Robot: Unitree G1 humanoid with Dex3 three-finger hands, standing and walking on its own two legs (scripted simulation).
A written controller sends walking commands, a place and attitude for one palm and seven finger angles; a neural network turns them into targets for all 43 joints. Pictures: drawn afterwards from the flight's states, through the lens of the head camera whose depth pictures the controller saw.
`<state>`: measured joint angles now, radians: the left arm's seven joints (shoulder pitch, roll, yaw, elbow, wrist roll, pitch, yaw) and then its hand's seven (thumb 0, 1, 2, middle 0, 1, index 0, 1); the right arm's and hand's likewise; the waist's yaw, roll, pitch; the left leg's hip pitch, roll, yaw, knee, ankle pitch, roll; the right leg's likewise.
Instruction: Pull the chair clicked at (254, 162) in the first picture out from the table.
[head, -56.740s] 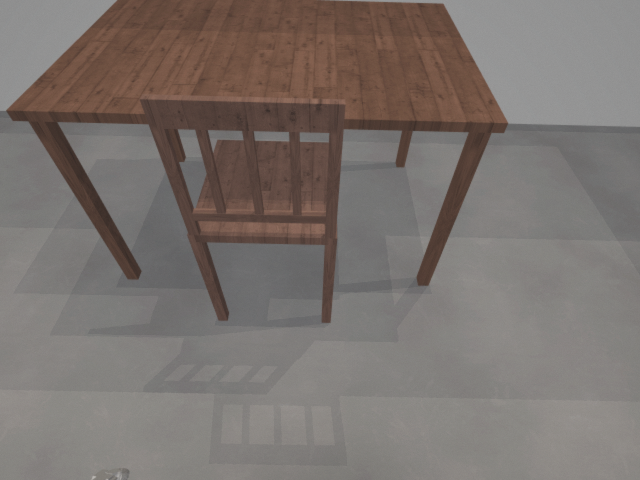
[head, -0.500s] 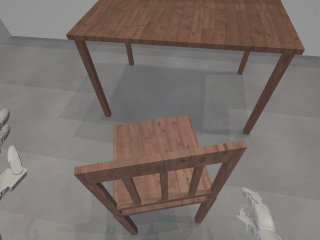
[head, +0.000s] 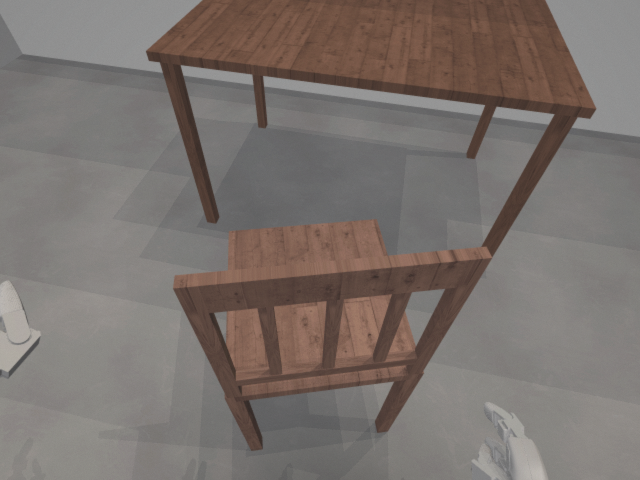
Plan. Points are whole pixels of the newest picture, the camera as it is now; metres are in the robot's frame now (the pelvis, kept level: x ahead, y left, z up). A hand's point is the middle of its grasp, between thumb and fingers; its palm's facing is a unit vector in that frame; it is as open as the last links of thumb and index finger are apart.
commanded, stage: step back with the hand held close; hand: left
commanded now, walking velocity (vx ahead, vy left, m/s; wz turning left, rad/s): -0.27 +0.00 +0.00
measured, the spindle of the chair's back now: (331, 334) +0.35 +0.01 -0.09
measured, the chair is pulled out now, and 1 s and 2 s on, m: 0.58 0.58 0.58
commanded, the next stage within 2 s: stop stepping back and stand still in 0.98 s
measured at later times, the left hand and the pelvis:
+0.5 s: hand (11, 342) +0.19 +0.27 +0.17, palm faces +0.44 -0.74 -0.51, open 7.4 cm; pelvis -0.01 +0.00 -0.01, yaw +1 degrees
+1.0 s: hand out of the picture +0.12 +0.25 +0.17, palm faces +0.38 -0.78 -0.49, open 7.4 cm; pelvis -0.09 -0.02 +0.00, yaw +1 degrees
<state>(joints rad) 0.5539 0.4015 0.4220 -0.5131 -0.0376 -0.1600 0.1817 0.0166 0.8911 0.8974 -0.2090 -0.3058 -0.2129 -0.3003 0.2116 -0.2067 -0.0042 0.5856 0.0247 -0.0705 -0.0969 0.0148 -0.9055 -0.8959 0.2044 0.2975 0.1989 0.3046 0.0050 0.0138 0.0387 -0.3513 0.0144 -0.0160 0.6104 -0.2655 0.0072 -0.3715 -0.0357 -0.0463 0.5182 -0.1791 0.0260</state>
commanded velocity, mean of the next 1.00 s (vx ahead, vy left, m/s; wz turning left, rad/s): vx -0.40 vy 0.00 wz -0.01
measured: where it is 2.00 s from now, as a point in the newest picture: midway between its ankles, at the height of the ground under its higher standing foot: outside the picture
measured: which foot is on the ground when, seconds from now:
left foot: down 0.00-0.70, up 0.72-0.88, down 0.90-1.00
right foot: down 0.00-0.42, up 0.44-0.54, down 0.56-0.90, up 0.92-1.00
